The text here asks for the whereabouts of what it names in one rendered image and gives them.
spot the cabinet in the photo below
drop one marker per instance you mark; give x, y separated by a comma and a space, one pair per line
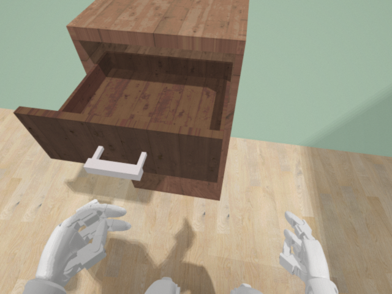
198, 29

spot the left robot thigh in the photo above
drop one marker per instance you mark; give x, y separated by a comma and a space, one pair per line
163, 287

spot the robot left hand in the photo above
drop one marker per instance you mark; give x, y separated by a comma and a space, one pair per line
57, 263

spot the robot left forearm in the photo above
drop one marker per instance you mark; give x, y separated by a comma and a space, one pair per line
40, 286

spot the handle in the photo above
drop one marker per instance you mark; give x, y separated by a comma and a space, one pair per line
114, 169

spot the robot right hand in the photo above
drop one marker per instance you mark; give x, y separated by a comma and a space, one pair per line
308, 260

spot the drawer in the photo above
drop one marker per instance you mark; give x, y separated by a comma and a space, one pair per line
174, 109

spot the robot right forearm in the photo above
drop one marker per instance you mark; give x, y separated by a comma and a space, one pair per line
320, 285

